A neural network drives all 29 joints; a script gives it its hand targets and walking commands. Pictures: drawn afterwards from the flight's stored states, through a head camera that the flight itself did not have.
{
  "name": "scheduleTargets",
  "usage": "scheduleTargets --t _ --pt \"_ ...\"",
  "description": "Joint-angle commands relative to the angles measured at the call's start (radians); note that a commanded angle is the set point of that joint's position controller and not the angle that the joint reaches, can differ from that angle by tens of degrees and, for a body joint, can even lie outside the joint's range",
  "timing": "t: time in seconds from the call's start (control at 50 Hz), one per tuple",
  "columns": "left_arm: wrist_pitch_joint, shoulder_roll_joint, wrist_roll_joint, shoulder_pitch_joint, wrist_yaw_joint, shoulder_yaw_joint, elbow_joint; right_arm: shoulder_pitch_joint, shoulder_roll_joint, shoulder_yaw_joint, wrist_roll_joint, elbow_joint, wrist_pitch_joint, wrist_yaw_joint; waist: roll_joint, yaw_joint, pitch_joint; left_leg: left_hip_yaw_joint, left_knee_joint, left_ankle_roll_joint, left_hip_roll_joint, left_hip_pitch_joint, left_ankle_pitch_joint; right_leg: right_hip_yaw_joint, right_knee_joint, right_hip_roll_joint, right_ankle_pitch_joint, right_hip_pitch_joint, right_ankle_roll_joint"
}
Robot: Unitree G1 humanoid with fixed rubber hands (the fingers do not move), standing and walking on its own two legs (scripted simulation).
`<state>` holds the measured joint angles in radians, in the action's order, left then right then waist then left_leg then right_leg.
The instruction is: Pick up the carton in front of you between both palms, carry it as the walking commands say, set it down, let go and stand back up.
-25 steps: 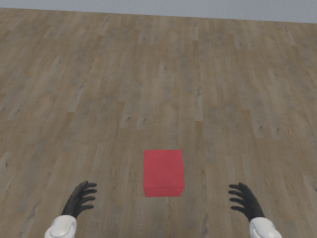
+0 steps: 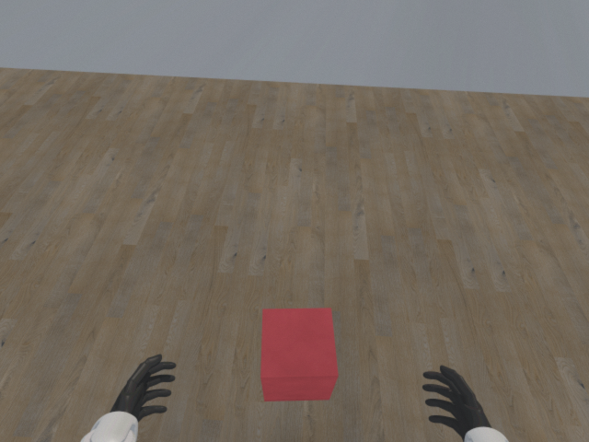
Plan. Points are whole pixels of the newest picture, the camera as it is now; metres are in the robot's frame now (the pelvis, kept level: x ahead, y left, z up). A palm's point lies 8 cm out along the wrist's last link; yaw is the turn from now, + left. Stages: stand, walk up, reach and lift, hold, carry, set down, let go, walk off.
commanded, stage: stand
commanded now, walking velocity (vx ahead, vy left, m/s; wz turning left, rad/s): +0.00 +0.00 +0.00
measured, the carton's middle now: (297, 355) +0.45 -0.01 -0.65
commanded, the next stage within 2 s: none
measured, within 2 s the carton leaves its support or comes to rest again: neither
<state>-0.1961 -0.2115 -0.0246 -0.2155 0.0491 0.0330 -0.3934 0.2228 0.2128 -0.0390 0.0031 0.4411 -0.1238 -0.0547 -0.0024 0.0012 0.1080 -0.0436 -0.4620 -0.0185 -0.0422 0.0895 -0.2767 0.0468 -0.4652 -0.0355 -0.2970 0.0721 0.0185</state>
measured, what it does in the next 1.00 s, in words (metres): stands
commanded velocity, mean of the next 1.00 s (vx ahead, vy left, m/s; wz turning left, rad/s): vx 0.00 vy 0.00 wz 0.00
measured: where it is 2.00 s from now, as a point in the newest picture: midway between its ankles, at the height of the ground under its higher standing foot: outside the picture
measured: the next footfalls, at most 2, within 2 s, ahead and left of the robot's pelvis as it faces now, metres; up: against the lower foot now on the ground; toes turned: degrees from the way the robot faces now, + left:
none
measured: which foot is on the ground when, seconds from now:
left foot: down 0.00-1.00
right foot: down 0.00-1.00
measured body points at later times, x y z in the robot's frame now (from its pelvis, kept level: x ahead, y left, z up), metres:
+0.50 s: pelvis +0.05 +0.00 -0.01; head +0.05 +0.01 +0.44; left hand +0.13 +0.26 -0.13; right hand +0.14 -0.25 -0.13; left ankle -0.01 +0.11 -0.74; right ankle -0.02 -0.11 -0.74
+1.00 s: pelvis +0.04 +0.01 -0.01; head +0.04 +0.02 +0.44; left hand +0.05 +0.27 -0.15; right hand +0.07 -0.24 -0.14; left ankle -0.01 +0.11 -0.74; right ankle -0.02 -0.11 -0.74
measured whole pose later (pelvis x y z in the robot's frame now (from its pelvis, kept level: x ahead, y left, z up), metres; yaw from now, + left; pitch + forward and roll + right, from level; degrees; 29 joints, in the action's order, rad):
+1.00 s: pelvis +0.04 +0.01 -0.01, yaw +2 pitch +1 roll +0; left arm 0.00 -0.25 -0.02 -0.37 -0.05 -0.02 -0.92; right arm 0.37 0.23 0.02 0.02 0.91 0.00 0.04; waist -0.01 0.00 -0.04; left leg -0.05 -0.55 -0.03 -0.05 0.20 -0.37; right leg 0.00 -0.51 -0.01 -0.38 0.15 0.00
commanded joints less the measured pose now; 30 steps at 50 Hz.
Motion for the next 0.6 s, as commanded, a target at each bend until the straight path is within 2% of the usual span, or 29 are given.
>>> scheduleTargets --t 0.0,0.02,0.04,0.1,0.16,0.22,0.44,0.58 --pt "0.122 -0.155 -0.009 -0.052 -0.056 0.029 -0.068 0.059 0.140 -0.034 0.046 0.074 0.094 0.059 -0.060 0.006 -0.056 -0.055 0.090 0.043 0.108 0.147 -0.092 0.023 0.096 0.101 -0.147 0.154 -0.043" --pt "0.176 -0.164 -0.031 -0.065 -0.073 0.028 -0.080 0.052 0.172 -0.037 0.067 0.069 0.121 0.078 -0.055 0.010 0.018 -0.080 0.108 0.042 0.115 0.206 -0.195 0.072 0.123 0.117 -0.247 0.210 -0.034" --pt "0.212 -0.149 -0.036 -0.036 -0.076 0.026 -0.094 0.026 0.157 -0.031 0.064 0.076 0.143 0.079 -0.044 0.004 0.022 -0.096 0.099 0.035 0.114 0.232 -0.176 0.096 0.120 0.122 -0.243 0.239 -0.026" --pt "0.268 -0.133 -0.023 -0.018 -0.066 0.014 -0.145 0.026 0.129 -0.012 0.042 0.126 0.197 0.066 0.007 0.003 -0.144 -0.117 0.057 0.020 0.126 0.183 0.022 0.102 0.060 0.131 -0.014 0.160 -0.015" --pt "0.285 -0.149 -0.014 -0.036 -0.065 0.012 -0.194 0.042 0.137 -0.006 0.031 0.167 0.216 0.065 0.009 0.003 -0.231 -0.118 0.005 0.007 0.129 0.144 0.239 0.097 0.011 0.135 0.199 0.115 -0.014" --pt "0.280 -0.161 -0.008 -0.077 -0.070 0.007 -0.228 0.090 0.150 -0.003 0.025 0.202 0.211 0.072 0.007 0.000 -0.236 -0.107 -0.031 0.000 0.121 0.145 0.328 0.082 -0.022 0.128 0.303 0.110 -0.013" --pt "0.246 -0.165 0.006 -0.152 -0.085 -0.013 -0.294 0.155 0.153 0.012 0.013 0.257 0.177 0.088 0.001 0.004 -0.191 -0.089 -0.084 -0.014 0.109 0.157 0.424 0.043 -0.069 0.118 0.417 0.123 -0.007" --pt "0.226 -0.164 0.009 -0.172 -0.093 -0.018 -0.337 0.165 0.151 0.017 0.011 0.289 0.158 0.096 0.002 0.006 -0.168 -0.089 -0.084 -0.025 0.106 0.148 0.429 0.030 -0.066 0.113 0.393 0.118 -0.002"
